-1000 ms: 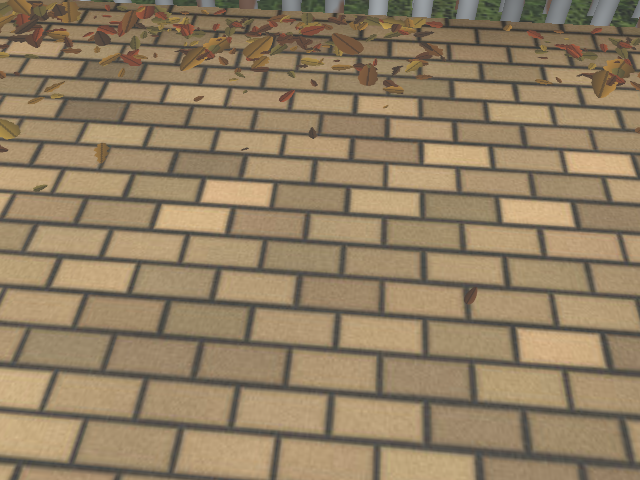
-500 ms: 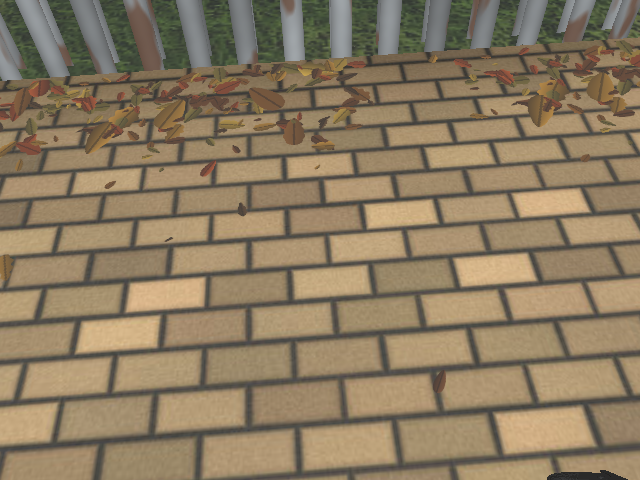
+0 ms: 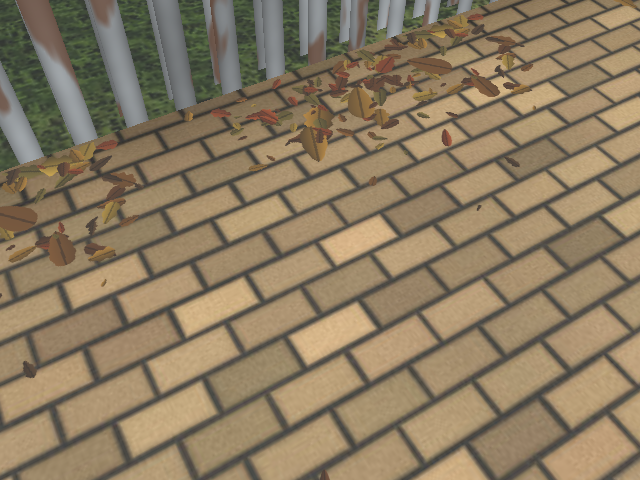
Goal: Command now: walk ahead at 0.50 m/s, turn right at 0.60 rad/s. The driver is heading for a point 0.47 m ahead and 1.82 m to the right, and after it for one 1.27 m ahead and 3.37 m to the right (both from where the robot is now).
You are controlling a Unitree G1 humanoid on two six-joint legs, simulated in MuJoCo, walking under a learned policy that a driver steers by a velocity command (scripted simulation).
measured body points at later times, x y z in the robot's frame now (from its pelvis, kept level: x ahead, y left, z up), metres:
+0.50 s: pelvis +0.27 -0.06 +0.00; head +0.30 -0.08 +0.45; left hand +0.34 +0.21 -0.12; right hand +0.38 -0.34 -0.10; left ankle +0.47 +0.06 -0.68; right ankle +0.18 -0.10 -0.74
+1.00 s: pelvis +0.56 -0.10 +0.01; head +0.58 -0.09 +0.46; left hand +0.77 +0.09 -0.12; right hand +0.46 -0.34 -0.12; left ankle +0.53 -0.01 -0.74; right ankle +0.62 -0.28 -0.68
